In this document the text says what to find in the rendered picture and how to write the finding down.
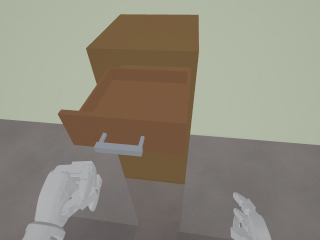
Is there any cabinet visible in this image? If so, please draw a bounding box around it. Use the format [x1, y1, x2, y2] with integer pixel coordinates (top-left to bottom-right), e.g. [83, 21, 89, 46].
[86, 14, 199, 185]

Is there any handle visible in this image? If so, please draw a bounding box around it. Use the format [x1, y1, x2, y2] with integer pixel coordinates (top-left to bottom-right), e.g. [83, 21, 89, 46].
[94, 133, 145, 157]

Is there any drawer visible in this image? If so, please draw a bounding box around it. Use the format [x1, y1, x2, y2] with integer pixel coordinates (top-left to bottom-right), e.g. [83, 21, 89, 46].
[58, 67, 190, 156]

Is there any left robot hand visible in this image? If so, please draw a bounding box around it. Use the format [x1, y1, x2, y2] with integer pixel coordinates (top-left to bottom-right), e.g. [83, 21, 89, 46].
[34, 161, 102, 227]

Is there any left robot forearm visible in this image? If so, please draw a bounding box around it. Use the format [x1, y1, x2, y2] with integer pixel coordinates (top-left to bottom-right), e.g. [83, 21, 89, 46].
[22, 221, 66, 240]

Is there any right robot hand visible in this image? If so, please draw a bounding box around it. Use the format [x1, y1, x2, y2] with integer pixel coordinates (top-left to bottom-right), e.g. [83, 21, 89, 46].
[230, 192, 272, 240]

